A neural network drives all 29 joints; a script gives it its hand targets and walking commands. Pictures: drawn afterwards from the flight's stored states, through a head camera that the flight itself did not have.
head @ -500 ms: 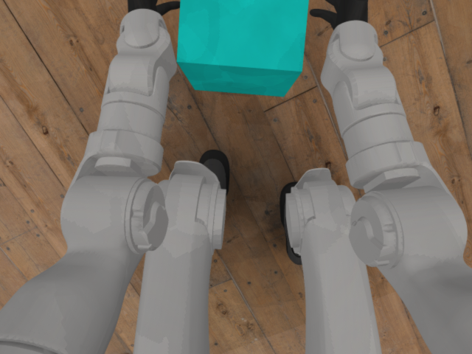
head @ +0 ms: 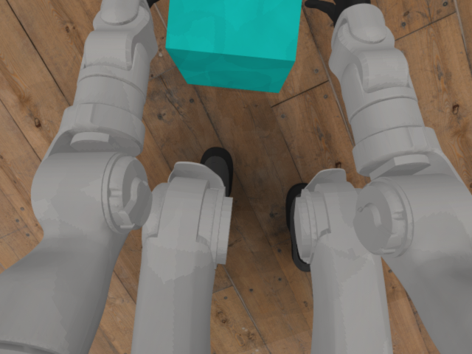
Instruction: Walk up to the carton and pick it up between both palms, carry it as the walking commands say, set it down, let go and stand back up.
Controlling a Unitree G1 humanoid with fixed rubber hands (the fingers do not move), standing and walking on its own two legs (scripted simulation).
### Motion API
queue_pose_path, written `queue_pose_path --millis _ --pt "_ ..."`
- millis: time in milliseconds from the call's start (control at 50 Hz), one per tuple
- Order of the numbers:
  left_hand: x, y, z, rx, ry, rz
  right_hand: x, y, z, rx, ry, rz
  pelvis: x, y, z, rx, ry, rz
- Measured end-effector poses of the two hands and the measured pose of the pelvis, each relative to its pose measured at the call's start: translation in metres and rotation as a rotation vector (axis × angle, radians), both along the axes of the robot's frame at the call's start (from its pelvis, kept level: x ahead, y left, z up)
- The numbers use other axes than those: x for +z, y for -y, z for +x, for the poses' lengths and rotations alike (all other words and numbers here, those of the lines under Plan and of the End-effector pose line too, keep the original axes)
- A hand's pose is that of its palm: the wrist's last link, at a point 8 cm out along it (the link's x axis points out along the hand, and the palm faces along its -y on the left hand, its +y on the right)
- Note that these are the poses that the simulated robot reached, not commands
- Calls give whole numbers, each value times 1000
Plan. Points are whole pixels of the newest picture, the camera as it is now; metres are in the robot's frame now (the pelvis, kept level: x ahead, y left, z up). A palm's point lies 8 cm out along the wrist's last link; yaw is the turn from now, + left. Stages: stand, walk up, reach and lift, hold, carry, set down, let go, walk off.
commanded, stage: set down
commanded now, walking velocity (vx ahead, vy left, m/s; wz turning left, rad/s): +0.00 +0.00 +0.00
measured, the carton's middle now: out of the picture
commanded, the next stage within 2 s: none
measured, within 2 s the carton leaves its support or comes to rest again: rests again in 1.40 s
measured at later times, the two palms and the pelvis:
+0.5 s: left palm out of the picture +0.52 +0.20 -0.19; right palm (351, 7) +0.53 -0.07 -0.19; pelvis +0.00 +0.00 +0.00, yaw +0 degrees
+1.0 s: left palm (136, 3) +0.52 +0.20 -0.19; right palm (350, 11) +0.53 -0.07 -0.20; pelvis +0.00 +0.00 -0.01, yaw +0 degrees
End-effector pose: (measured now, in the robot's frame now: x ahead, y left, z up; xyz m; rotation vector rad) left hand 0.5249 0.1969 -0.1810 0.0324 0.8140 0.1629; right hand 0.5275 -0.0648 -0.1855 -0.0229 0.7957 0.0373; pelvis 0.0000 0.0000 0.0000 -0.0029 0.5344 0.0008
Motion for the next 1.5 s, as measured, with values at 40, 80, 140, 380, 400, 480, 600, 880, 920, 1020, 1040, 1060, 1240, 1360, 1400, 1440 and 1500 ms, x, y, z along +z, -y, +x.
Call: queue_pose_path --millis 40,80,140,380,400,480,600,880,920,1020,1040,1060,1240,1360,1400,1440,1500 --pt "0 0 0 3 1 -6 0 0 1 7 0 -3 -1 0 -1 0 2 -1" --pt "-1 0 0 7 0 -15 0 1 1 14 -1 -6 -2 -1 -1 0 5 -2" --pt "-1 0 0 7 0 -19 0 1 1 20 -3 -5 -2 -1 -1 0 5 -2" --pt "-3 -1 -1 13 -5 -37 -2 3 2 42 -3 7 -3 -1 -1 -1 3 -2" --pt "-4 -1 -1 13 -5 -38 -3 3 2 43 -4 8 -3 -1 -1 -1 2 -2" --pt "-4 -1 -2 11 -6 -39 -3 4 2 46 -5 11 -3 -1 -1 -1 3 -3" --pt "-5 -1 -2 7 -8 -42 -4 4 2 55 -7 14 -4 -1 -1 -1 5 -3" --pt "-10 -2 -6 1 -28 -40 -10 6 0 74 -26 16 -6 -1 -1 -2 6 -2" --pt "-11 -2 -6 0 -31 -40 -11 6 0 74 -29 17 -6 -1 -1 -2 6 -2" --pt "-12 -2 -7 -4 -37 -38 -12 6 -1 73 -34 20 -6 -1 -1 -2 7 -2" --pt "-13 -2 -7 -5 -39 -37 -13 6 -1 73 -36 21 -6 -1 -1 -2 8 -2" --pt "-13 -2 -7 -6 -42 -36 -14 6 -1 75 -38 22 -7 -1 -1 -3 8 -2" --pt "-20 2 -8 -30 -67 -47 -19 11 2 58 -39 15 -7 -1 1 -3 2 -2" --pt "-27 8 -6 -49 -94 -50 -26 16 7 43 -32 7 -7 0 6 -6 -11 1" --pt "-30 8 -4 -54 -99 -43 -29 17 9 41 -29 8 -7 0 8 -8 -19 1" --pt "-33 10 -2 -57 -105 -38 -31 18 11 41 -28 4 -6 1 10 -11 -27 3" --pt "-37 10 0 -56 -109 -30 -36 17 13 54 -28 -2 -6 1 13 -14 -37 5"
